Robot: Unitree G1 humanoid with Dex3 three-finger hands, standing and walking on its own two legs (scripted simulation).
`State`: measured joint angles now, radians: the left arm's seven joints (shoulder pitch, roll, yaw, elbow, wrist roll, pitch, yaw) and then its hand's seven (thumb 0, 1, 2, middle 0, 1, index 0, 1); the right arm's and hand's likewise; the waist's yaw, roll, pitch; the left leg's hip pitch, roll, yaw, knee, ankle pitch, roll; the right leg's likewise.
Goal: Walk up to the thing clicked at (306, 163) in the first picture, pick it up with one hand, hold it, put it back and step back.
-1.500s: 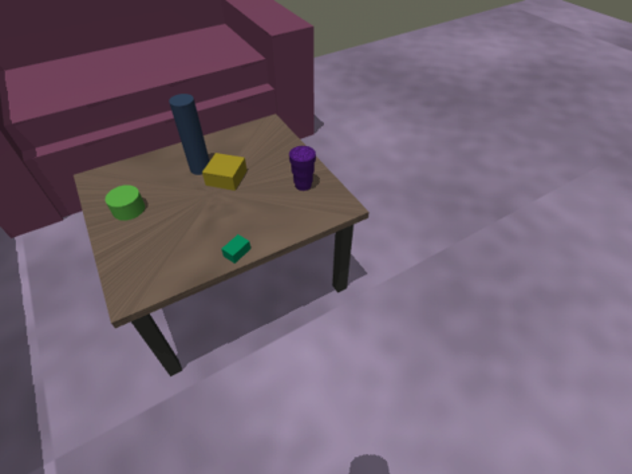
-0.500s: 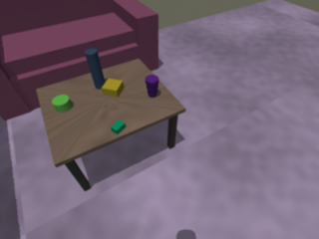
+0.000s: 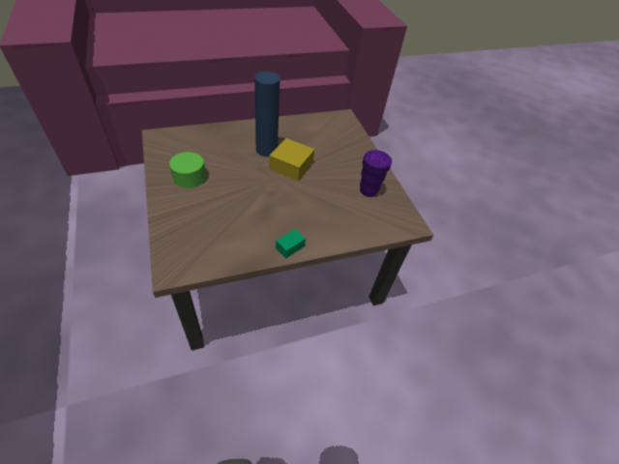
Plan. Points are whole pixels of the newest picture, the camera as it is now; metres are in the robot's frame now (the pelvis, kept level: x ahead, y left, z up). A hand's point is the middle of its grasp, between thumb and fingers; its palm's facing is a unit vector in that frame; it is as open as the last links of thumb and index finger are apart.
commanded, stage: walk up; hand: right
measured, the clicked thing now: (373, 175) +0.92 -0.19 -0.26
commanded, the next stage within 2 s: none
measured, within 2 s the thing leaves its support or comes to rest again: neither
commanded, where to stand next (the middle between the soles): +0.36 -0.15 m, yaw +18 degrees
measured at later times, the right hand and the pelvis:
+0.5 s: hand (544, 394) +0.27 -0.38 -0.14, palm faces -0.18 +0.85 -0.49, open 7.4 cm; pelvis +0.18 -0.09 -0.01, yaw +10 degrees
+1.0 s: hand (539, 303) +0.43 -0.43 -0.12, palm faces -0.25 +0.83 -0.50, open 7.4 cm; pelvis +0.28 -0.18 -0.01, yaw +14 degrees
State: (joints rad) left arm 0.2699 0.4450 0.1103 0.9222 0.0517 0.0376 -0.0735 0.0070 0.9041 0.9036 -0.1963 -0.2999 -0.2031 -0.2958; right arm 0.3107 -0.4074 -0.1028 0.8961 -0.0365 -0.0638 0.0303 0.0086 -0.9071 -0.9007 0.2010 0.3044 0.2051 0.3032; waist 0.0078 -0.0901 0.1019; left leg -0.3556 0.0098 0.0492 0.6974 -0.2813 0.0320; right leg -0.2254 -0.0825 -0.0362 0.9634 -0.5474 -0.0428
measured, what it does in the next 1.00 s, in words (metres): walks ahead: right foot, then left foot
